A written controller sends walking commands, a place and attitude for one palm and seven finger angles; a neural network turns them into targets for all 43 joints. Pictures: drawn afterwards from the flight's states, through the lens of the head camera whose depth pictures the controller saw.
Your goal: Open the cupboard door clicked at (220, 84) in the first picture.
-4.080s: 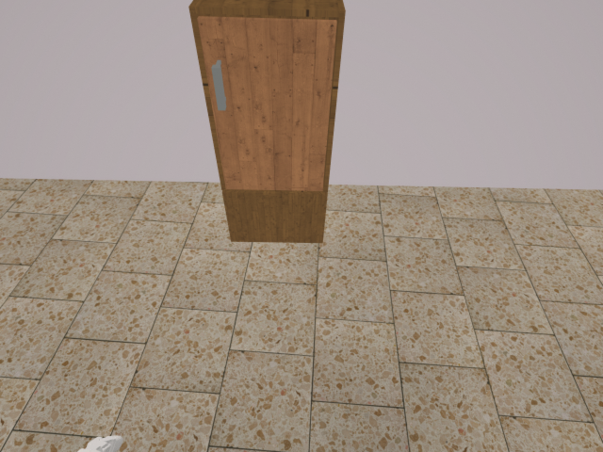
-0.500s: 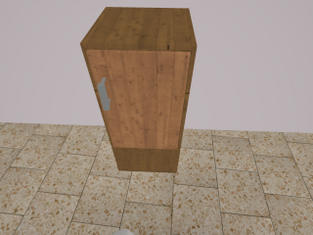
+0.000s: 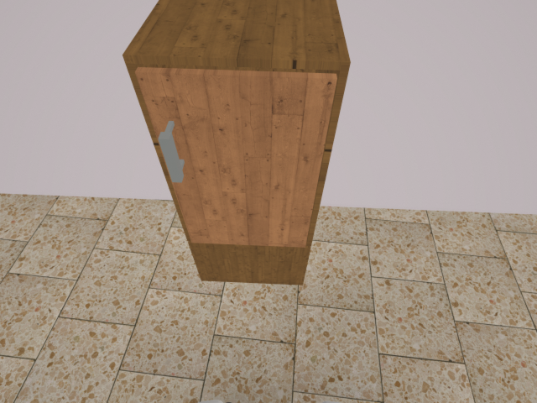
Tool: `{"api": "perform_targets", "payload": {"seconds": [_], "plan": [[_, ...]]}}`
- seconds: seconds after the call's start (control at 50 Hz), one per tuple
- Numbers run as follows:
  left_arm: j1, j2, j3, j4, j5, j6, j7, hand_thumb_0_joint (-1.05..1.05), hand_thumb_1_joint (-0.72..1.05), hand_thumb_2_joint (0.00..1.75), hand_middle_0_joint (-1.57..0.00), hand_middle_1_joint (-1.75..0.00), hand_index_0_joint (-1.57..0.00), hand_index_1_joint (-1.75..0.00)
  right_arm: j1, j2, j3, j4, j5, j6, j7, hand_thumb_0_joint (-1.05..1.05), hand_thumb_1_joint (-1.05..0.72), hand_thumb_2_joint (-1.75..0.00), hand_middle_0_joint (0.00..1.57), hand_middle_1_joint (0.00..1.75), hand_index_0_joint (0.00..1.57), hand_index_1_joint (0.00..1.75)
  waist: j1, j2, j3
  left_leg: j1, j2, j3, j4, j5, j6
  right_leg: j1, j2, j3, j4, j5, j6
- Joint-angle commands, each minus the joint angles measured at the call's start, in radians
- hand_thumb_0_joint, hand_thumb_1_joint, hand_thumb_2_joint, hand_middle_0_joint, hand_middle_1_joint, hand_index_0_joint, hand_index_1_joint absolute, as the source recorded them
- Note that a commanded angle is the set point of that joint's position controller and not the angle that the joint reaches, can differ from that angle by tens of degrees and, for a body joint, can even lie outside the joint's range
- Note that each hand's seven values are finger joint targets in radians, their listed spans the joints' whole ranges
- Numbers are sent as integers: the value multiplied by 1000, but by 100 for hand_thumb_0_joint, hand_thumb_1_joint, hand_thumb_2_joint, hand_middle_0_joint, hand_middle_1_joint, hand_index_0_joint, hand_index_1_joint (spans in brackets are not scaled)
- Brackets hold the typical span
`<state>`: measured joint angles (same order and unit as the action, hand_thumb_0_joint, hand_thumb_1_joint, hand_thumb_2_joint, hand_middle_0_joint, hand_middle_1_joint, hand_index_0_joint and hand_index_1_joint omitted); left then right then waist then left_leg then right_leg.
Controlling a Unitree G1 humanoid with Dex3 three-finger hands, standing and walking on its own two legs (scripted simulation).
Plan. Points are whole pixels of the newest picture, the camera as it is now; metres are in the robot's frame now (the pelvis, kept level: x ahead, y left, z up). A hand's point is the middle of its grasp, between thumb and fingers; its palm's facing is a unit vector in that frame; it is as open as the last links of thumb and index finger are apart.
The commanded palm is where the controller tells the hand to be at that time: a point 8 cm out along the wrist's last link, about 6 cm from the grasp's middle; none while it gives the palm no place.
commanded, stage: come to a stop and stand still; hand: left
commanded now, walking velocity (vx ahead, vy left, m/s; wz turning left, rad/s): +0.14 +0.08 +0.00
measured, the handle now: (174, 152) +0.59 +0.25 -0.01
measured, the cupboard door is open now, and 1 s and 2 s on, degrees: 0 0 0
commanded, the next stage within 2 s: look again from close up in 1.26 s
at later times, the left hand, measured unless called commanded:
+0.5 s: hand out of the picture -0.03 +0.13 -0.14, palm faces +0.15 -0.95 -0.27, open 7.3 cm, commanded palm none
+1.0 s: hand out of the picture -0.01 +0.18 -0.17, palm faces +0.08 -0.98 -0.16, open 7.3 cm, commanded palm none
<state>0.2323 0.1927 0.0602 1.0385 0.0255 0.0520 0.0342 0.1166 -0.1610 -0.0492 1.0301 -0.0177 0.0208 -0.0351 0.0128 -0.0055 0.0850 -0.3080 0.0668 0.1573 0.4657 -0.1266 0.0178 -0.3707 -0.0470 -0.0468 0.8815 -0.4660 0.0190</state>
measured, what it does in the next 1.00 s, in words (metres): steps on the spot: right foot, then left foot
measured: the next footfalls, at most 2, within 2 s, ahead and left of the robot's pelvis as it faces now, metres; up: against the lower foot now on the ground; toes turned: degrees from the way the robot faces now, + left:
right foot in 0.08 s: +0.04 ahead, -0.13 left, +0.00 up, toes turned -4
left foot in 0.66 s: +0.00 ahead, +0.12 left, +0.00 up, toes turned +5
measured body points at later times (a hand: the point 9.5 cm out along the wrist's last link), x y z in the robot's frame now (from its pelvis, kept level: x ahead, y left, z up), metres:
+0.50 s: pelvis -0.01 -0.05 +0.02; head +0.02 -0.09 +0.46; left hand -0.04 +0.18 -0.12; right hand -0.01 -0.29 -0.16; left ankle -0.06 +0.11 -0.68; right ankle +0.00 -0.13 -0.73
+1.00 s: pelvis +0.00 +0.02 +0.01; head +0.00 +0.03 +0.46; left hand -0.02 +0.23 -0.16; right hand +0.05 -0.21 -0.14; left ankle -0.04 +0.11 -0.73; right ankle +0.00 -0.13 -0.73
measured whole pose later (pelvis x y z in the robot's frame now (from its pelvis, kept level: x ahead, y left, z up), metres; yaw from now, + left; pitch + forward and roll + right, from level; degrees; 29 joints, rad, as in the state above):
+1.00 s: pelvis +0.00 +0.02 +0.01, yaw +2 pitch +0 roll +0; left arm 0.26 0.15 0.01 1.15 0.02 0.00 0.03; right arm 0.21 -0.16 -0.01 1.10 -0.01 -0.02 -0.04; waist 0.03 -0.03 0.01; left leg -0.13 0.00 0.07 0.40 -0.26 0.02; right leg -0.17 -0.07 -0.08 0.39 -0.21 0.04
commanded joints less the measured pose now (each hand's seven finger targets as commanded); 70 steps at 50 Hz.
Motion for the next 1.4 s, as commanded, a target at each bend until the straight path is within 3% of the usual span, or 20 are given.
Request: {"api": "perform_targets", "payload": {"seconds": [0.0, 0.02, 0.04, 0.06, 0.08, 0.14, 0.2, 0.3, 0.42, 0.58, 0.6, 0.64, 0.68, 0.72, 0.84, 0.98, 1.32, 1.34, 1.36, 1.38], "plan": [[195, 1, -4, 5, -4, -19, -5, 0, 90, 90, -20, -30, -20, -30, 15, -156, -32, -38, -9, 1, 10, 0, -90, -90, 20, 30, 20, 30, 25, 159, -113, -74, 205, -210, -197, -307, 84, 219, -2, -25, -265, 95, -9], [240, 11, -3, 22, 0, -26, -5, 0, 90, 90, -20, -30, -20, -30, 20, -140, -31, -38, -6, 6, 16, 0, -90, -90, 20, 30, 20, 30, 44, 102, -98, -140, 148, -171, -159, -399, 44, 296, 3, -40, -385, 152, -6], [239, 58, -4, 19, 11, -37, -2, 0, 90, 90, -20, -30, -20, -30, 41, -89, -21, -37, 4, 15, 21, 0, -90, -90, 20, 30, 20, 30, 40, -63, -60, -174, 56, -108, -26, -426, -8, 254, -83, 83, -572, -4, -21], [174, 138, -2, -12, 15, -44, 1, 0, 90, 90, -20, -30, -20, -30, 47, -30, -8, -58, 11, 24, 30, 0, -90, -90, 20, 30, 20, 30, 19, -301, 11, -181, -24, -69, 154, -369, -49, 74, -271, 377, -784, -329, -89], [86, 177, 3, -58, 8, -37, 5, 0, 90, 90, -20, -30, -20, -30, 17, -76, -20, -73, 3, 32, 36, 0, -90, -90, 20, 30, 20, 30, 25, -261, 85, -133, -11, -119, 285, -346, -39, -112, -343, 445, -875, -429, -132], [-14, 145, 10, -77, 1, -56, 7, 0, 90, 90, -20, -30, -20, -30, 112, -90, -26, -14, -9, 34, 42, 0, -90, -90, 20, 30, 20, 30, -27, -173, 89, -126, -11, -163, 447, -197, -29, -97, -268, 338, -819, -210, -108], [34, 133, 11, -72, -7, -66, -3, 0, 90, 90, -20, -30, -20, -30, 199, -88, -27, 16, -8, 20, 47, 0, -90, -90, 20, 30, 20, 30, -19, -90, 18, -177, -32, -136, 485, -128, -47, 101, -215, 198, -728, 60, -92], [159, 114, 21, -32, -6, -73, 5, 0, 90, 90, -20, -30, -20, -30, 161, -102, -25, -15, -10, 14, 35, 0, -90, -90, 20, 30, 20, 30, 47, -94, -59, -266, -19, -165, 478, -174, -70, 343, -278, 235, -669, 268, -145], [190, 117, 20, -2, 1, -72, 8, 0, 90, 90, -20, -30, -20, -30, 132, -86, -8, -28, 1, 13, 25, 0, -90, -90, 20, 30, 20, 30, 59, -162, -104, -207, -20, -156, 354, -275, -72, 402, -289, 227, -597, 592, -188], [87, 120, 11, 19, -3, -56, 0, 0, 90, 90, -20, -30, -20, -30, 194, -61, 9, 12, 10, -4, 19, 0, -90, -90, 20, 30, 20, 30, -9, -170, -89, 142, -45, -95, -2, -103, -41, 144, -192, 134, -580, 344, -121], [74, 99, 6, 22, -5, -54, -1, 0, 90, 90, -20, -30, -20, -30, 215, -65, 10, 26, 12, -13, 17, 0, -90, -90, 20, 30, 20, 30, -22, -137, -81, 214, -29, -108, -73, -53, -37, 85, -155, 108, -542, 293, -90], [100, 37, -11, 20, -13, -46, -4, 0, 90, 90, -20, -30, -20, -30, 202, -137, 5, 19, 3, -27, 8, 0, -90, -90, 20, 30, 20, 30, -7, 105, -63, 188, 132, -278, -159, -33, 19, 33, -56, 31, -463, 171, -30], [110, 4, -21, 30, -6, -47, -5, 0, 90, 90, -20, -30, -20, -30, 121, -160, 9, -6, -3, -18, 4, 0, -90, -90, 20, 30, 20, 30, 25, 81, 18, -16, 169, -301, -228, -233, 52, 125, -33, -12, -466, 179, -9], [105, 22, -25, 60, -3, -43, -10, 0, 90, 90, -20, -30, -20, -30, 102, -125, 18, 8, 1, -28, 0, 0, -90, -90, 20, 30, 20, 30, 23, 173, 33, -3, 107, -266, -250, -174, 28, 160, -49, -11, -462, 274, -7], [108, 48, -34, 88, -7, -57, -9, 0, 90, 90, -20, -30, -20, -30, 141, -107, 27, 25, 8, -42, -3, 0, -90, -90, 20, 30, 20, 30, 6, 46, -59, 129, 65, -195, -151, 89, 8, 209, -75, 21, -522, 391, -7], [84, 45, -37, 95, -11, -54, -3, 0, 90, 90, -20, -30, -20, -30, 173, -109, 31, 53, 8, -51, -9, 0, -90, -90, 20, 30, 20, 30, 1, 56, -62, 160, 67, -190, -152, 242, 1, 238, -76, 5, -503, 410, -2], [86, 41, -40, 96, -17, -55, 4, 0, 90, 90, -20, -30, -20, -30, 254, -76, 33, 111, 10, -53, -10, 0, -90, -90, 20, 30, 20, 30, 0, 6, -31, 144, 51, -182, -161, 157, 5, 263, -79, 9, -515, 414, -13], [127, 70, -56, 103, -5, -87, 46, 0, 90, 90, -20, -30, -20, -30, 176, -118, 37, 31, 21, -67, 8, 0, -90, -90, 20, 30, 20, 30, 15, -38, -10, 69, 62, -164, 35, 309, -20, 215, -113, 73, -465, 703, -28], [119, 95, -45, 67, -11, -95, 37, 0, 90, 90, -20, -30, -20, -30, 256, -81, 33, 15, 8, -63, 11, 0, -90, -90, 20, 30, 20, 30, -23, 9, -88, 79, 18, -172, -15, 73, -14, 267, -125, 49, -420, 580, -46], [99, 68, -53, 64, -14, -92, 26, 0, 90, 90, -20, -30, -20, -30, 252, -71, 38, 26, 5, -66, 9, 0, -90, -90, 20, 30, 20, 30, -14, 66, -58, 67, 25, -177, -57, 64, -1, 232, -104, 43, -415, 471, -51]]}}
